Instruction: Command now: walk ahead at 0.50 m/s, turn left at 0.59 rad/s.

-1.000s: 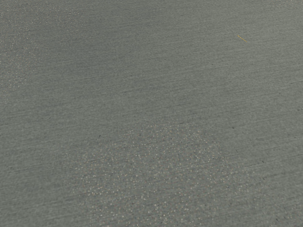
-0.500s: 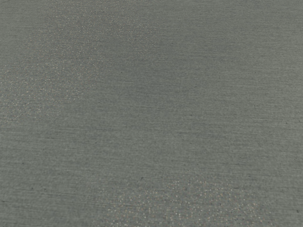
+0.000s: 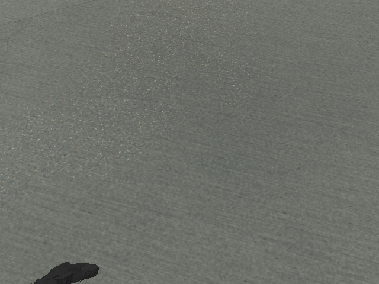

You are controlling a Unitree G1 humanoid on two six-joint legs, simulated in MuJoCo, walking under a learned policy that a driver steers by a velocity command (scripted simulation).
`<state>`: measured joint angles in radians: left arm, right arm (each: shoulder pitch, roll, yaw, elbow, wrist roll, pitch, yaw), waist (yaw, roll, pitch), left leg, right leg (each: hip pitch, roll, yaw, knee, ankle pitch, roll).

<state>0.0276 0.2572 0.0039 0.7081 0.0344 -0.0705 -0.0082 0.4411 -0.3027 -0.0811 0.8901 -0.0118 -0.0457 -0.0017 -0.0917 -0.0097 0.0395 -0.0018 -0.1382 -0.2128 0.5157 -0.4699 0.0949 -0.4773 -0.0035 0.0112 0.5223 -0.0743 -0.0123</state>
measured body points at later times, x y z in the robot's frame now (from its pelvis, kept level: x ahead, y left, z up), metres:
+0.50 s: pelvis +0.25 +0.03 +0.00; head +0.28 +0.05 +0.45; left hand +0.14 +0.27 -0.13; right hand +0.53 -0.12 -0.08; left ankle +0.34 +0.14 -0.71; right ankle +0.12 -0.12 -0.72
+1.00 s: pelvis +0.50 +0.14 +0.01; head +0.53 +0.16 +0.46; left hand +0.56 +0.45 -0.08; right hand +0.63 -0.12 -0.11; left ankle +0.35 +0.13 -0.72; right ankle +0.70 +0.12 -0.69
